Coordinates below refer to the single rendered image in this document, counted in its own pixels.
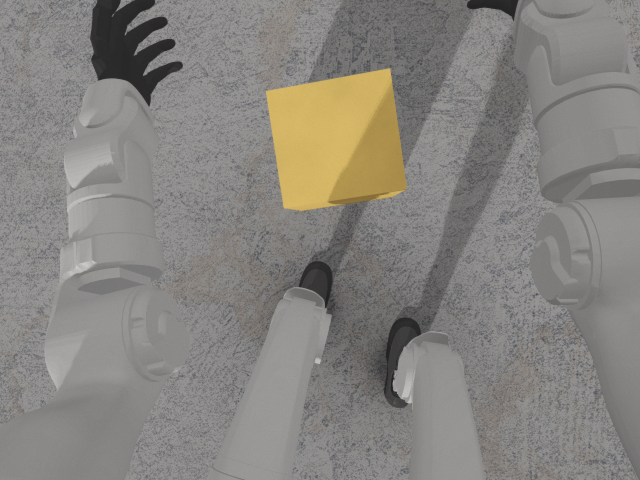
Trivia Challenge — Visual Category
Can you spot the robot left upper arm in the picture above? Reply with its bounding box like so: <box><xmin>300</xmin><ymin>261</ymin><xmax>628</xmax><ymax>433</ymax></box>
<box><xmin>0</xmin><ymin>285</ymin><xmax>190</xmax><ymax>480</ymax></box>

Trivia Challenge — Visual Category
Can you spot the right robot foot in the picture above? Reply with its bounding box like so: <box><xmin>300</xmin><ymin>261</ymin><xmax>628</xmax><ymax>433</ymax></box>
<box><xmin>384</xmin><ymin>318</ymin><xmax>421</xmax><ymax>408</ymax></box>

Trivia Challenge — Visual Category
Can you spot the carton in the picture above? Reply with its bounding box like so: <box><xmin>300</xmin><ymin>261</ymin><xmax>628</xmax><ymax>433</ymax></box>
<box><xmin>266</xmin><ymin>68</ymin><xmax>407</xmax><ymax>211</ymax></box>

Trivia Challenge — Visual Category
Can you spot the robot right upper arm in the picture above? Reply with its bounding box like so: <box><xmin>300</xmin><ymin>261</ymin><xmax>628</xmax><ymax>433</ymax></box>
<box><xmin>530</xmin><ymin>196</ymin><xmax>640</xmax><ymax>480</ymax></box>

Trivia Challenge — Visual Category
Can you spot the left robot hand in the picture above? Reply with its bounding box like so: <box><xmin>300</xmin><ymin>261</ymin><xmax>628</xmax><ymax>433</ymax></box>
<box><xmin>90</xmin><ymin>0</ymin><xmax>183</xmax><ymax>106</ymax></box>

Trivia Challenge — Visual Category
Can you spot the robot right thigh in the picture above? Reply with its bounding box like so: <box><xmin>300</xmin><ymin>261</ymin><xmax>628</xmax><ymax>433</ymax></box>
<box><xmin>399</xmin><ymin>341</ymin><xmax>486</xmax><ymax>480</ymax></box>

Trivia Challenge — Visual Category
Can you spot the right robot hand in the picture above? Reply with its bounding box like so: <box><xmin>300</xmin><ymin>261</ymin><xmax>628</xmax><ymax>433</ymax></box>
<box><xmin>467</xmin><ymin>0</ymin><xmax>518</xmax><ymax>21</ymax></box>

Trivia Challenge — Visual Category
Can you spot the left robot forearm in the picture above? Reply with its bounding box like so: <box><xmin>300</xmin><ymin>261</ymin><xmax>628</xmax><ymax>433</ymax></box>
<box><xmin>44</xmin><ymin>78</ymin><xmax>165</xmax><ymax>382</ymax></box>

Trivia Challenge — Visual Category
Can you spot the right robot forearm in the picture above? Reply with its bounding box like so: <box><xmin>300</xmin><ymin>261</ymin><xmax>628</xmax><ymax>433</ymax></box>
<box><xmin>513</xmin><ymin>0</ymin><xmax>640</xmax><ymax>203</ymax></box>

